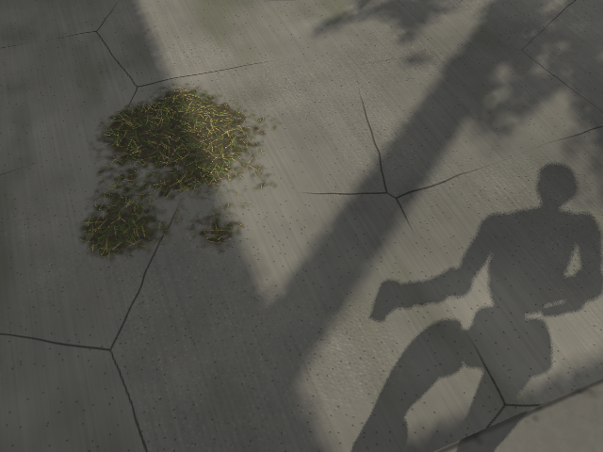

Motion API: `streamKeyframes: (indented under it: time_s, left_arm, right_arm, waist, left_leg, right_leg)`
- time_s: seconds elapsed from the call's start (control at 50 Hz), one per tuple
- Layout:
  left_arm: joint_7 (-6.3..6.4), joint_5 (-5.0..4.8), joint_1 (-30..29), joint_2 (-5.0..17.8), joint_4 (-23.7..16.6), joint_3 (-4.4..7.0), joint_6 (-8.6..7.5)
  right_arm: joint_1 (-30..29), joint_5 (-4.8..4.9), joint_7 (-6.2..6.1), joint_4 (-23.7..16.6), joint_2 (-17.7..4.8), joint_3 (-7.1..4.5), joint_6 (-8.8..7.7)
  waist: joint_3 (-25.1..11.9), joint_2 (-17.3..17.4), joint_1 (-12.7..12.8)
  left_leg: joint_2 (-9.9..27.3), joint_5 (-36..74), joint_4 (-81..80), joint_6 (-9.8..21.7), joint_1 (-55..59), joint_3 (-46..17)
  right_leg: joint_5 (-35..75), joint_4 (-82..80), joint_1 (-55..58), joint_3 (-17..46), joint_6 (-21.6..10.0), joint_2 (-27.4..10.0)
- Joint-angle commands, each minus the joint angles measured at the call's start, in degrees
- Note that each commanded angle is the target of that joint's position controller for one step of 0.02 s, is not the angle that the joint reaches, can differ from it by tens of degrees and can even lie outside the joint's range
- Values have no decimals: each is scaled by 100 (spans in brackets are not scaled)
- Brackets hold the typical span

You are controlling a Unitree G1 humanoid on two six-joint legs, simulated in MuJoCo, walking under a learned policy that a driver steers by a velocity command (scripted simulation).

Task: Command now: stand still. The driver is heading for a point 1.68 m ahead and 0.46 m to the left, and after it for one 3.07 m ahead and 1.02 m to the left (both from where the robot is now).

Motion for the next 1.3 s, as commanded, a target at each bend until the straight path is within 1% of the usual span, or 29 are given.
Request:
streamKeyframes:
  time_s: [0.02, 0.08, 0.16, 0.26, 0.3, 0.34, 0.38, 0.44, 0.5, 0.54, 0.6, 0.62, 0.64, 0.66, 0.68, 0.7, 0.76, 0.86, 0.9, 0.98, 1.0, 1.02, 1.06, 1.08, 1.1, 1.12, 1.16, 1.22, 1.3]
  left_arm:
    - [39, 3, -51, 720, -336, 181, -71]
    - [235, 253, 284, 1081, -269, 340, -29]
    - [375, 356, 8, 434, -372, 140, -170]
    - [238, 389, 920, 445, 75, 201, -385]
    - [327, 429, 2063, 947, 290, 291, -499]
    - [317, 501, 2576, 743, 499, 185, -495]
    - [273, 514, 2058, 242, 524, -39, -418]
    - [355, 378, 1478, 90, 391, -183, -342]
    - [210, 382, 1902, 494, 628, -117, -228]
    - [111, 736, 1598, 673, 535, -62, -216]
    - [44, 643, 1051, 730, 444, -44, -298]
    - [-52, 668, 1097, 709, 515, -22, -318]
    - [-192, 797, 2261, -436, 656, -317, -331]
    - [-224, 524, 1251, -288, 284, -261, -388]
    - [-115, 425, 644, -89, 54, -188, -363]
    - [47, 541, 472, 286, 143, -97, -311]
    - [120, 786, 805, -185, 239, -292, -49]
    - [9, 683, 189, -256, -164, -443, -54]
    - [24, 597, -747, 16, -302, -402, -74]
    - [29, 570, -1034, 145, -346, -398, 97]
    - [71, -410, -1419, 256, -423, -239, -63]
    - [76, -448, -1099, 142, -228, -274, -156]
    - [62, -128, 703, 152, 541, -133, -226]
    - [42, 15, 1897, 470, 978, -35, -177]
    - [11, -53, 2157, 593, 1113, -14, -126]
    - [58, -91, 1476, 397, 742, -37, -35]
    - [291, -22, 452, 550, 656, -3, 97]
    - [462, 219, -645, 181, 543, -132, 100]
    - [600, 185, -390, 459, 636, 36, 99]
  right_arm:
    - [-124, -2, -5, -316, -728, -184, -73]
    - [299, -235, -176, -169, -1173, -399, -48]
    - [558, -138, -496, -93, -800, -289, -232]
    - [-136, -294, -470, -127, -938, -247, 19]
    - [-429, -502, -332, -332, -392, -122, -55]
    - [-336, -332, -202, -168, -240, -75, -328]
    - [-188, -505, -275, -76, -499, -180, -331]
    - [-392, -520, -185, -57, -135, -126, -137]
    - [-1151, -404, -25, -311, 258, 16, -47]
    - [-250, -415, 18, -85, 56, -29, -145]
    - [1459, -404, -122, 347, -674, -335, -272]
    - [2730, -435, -212, 676, -859, -406, -335]
    - [3370, -442, -277, 686, -1036, -319, -328]
    - [3743, -574, -246, 820, -886, -251, -438]
    - [2764, -454, -229, 760, -755, -245, -570]
    - [1775, -318, -218, 610, -236, -76, -501]
    - [510, -468, -259, 346, 533, 291, -387]
    - [1417, -639, -400, 789, 48, 154, -601]
    - [2290, -284, -543, 899, 108, 176, -605]
    - [2611, -292, -213, 927, -237, 172, -390]
    - [2303, 401, -474, 961, -321, -55, -176]
    - [2421, 374, -581, 1016, -280, -19, -9]
    - [2592, 140, -580, 1206, 4, 6, 191]
    - [3047, 93, -503, 1315, 562, 77, 185]
    - [3509, 310, -463, 1223, 525, 181, 149]
    - [3026, 377, -417, 975, -19, 52, 15]
    - [2212, 414, -580, 707, 187, 44, 69]
    - [1869, 41, -844, 546, 214, -69, 577]
    - [1307, 32, -750, 270, 126, -137, 538]
  waist:
    - [-519, 58, -32]
    - [3, 116, -99]
    - [151, 709, -284]
    - [263, 314, 396]
    - [-175, -1020, 804]
    - [429, -670, 910]
    - [342, -341, 502]
    - [333, -312, 147]
    - [366, -668, 313]
    - [349, -670, -148]
    - [-172, -171, -963]
    - [-541, 251, -1388]
    - [-1899, 1648, -943]
    - [-1063, 994, -1307]
    - [117, 626, -900]
    - [275, -120, -556]
    - [211, -190, 295]
    - [-83, -151, -74]
    - [147, -184, -729]
    - [558, 75, -539]
    - [465, -1, -689]
    - [238, -235, -559]
    - [-620, -236, 155]
    - [-1537, -1084, 466]
    - [-2633, -1251, 509]
    - [-2795, -924, 588]
    - [-2109, -693, 87]
    - [-639, -227, -548]
    - [-888, -873, -317]
  left_leg:
    - [248, 1174, -419, 215, 304, -330]
    - [314, -1712, -801, 806, 93, -597]
    - [1473, -1944, -1907, 1723, 1242, -2196]
    - [871, -1346, -1321, 1329, -69, -1121]
    - [-318, -796, 1493, 574, -1828, -152]
    - [-236, -1561, 3452, 642, -3675, -1253]
    - [-18, -1009, 3741, 681, -3530, -998]
    - [95, 192, 2248, 525, -2345, -479]
    - [-377, 343, 1038, 201, -926, 155]
    - [-341, 1529, 1683, 331, -300, -265]
    - [-699, 1222, 1280, 714, 1634, 131]
    - [-538, 1386, 933, 1069, 2809, -246]
    - [1209, 2467, 181, 2710, 4169, -2902]
    - [1586, 1981, -711, 2826, 3833, -4430]
    - [1833, 160, -985, 2429, 2495, -4420]
    - [1716, -386, -1086, 2269, 1328, -4034]
    - [1090, -404, -1506, 1971, -1024, -2710]
    - [269, 402, -645, 1420, -1041, -1254]
    - [10, -15, 177, 1261, 72, -1149]
    - [373, -880, 393, 1237, -1289, -1624]
    - [253, -181, 992, 962, -680, -1490]
    - [111, 152, 1748, 772, -89, -1272]
    - [-334, 68, 3972, 470, -681, -787]
    - [-949, -3343, 6219, 65, -2512, -624]
    - [-713, -3813, 7630, -107, -3615, -1346]
    - [-350, -2815, 6895, -46, -3836, -1699]
    - [57, -1572, 6546, -198, -3892, -1342]
    - [323, -441, 4171, -513, -1844, -1104]
    - [101, 417, 2049, -468, -766, -598]
  right_leg:
    - [1051, -405, 85, 336, -115, -268]
    - [-1704, -532, -396, 438, -601, -225]
    - [-832, 375, -1123, -39, -608, -116]
    - [-75, -638, 1153, -441, -667, 24]
    - [282, -1118, 2791, 2243, -1797, -1449]
    - [1043, -1673, 3279, 2958, -2128, -2492]
    - [1185, -1679, 2793, 1986, -1743, -2069]
    - [1401, -2177, 1586, 835, -1208, -1356]
    - [1978, -2183, 584, 342, -1216, -1065]
    - [2583, -1685, 86, 337, -1238, -1347]
    - [4142, 616, -653, -149, -902, -875]
    - [3132, 2504, -1481, -261, -646, -380]
    - [-1973, 5282, -2415, -214, -243, 451]
    - [-2309, 6378, -3919, 795, -361, 663]
    - [-1412, 6162, -4615, 1119, -490, 82]
    - [-691, 5898, -4141, 1031, -498, -283]
    - [232, 4316, -2837, 904, -417, -773]
    - [3103, 2323, -2110, 608, -73, -863]
    - [4352, 201, -3032, 334, 66, -808]
    - [4381, -99, -1105, -14, 65, -683]
    - [4149, -712, -1215, 280, -63, -407]
    - [4548, -1360, -1047, 257, -125, -468]
    - [5629, -1361, 1184, -68, -241, -598]
    - [8644, 256, 3660, 531, -752, -1613]
    - [8563, 1277, 4955, 1517, -1595, -2621]
    - [6524, 849, 4390, 1604, -1856, -2535]
    - [3035, -327, 2445, 2162, -2090, -2875]
    - [1665, -1401, -1226, 1134, -1573, -2095]
    - [1761, -1190, -1156, 100, -1190, -1542]
Keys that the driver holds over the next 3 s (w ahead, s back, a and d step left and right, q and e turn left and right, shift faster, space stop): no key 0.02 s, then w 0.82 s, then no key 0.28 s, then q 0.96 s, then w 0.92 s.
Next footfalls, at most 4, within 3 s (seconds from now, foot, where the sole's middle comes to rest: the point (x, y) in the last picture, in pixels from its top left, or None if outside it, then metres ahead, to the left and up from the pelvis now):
0.60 left None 0.30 0.10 -0.77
1.06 right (367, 407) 0.63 -0.13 -0.90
1.46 left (273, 417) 0.61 0.10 -0.90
2.00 right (343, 370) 0.73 -0.08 -0.90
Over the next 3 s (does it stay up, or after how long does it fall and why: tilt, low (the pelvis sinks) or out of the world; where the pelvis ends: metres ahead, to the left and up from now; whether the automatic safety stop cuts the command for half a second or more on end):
stays up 0.92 0.19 -0.14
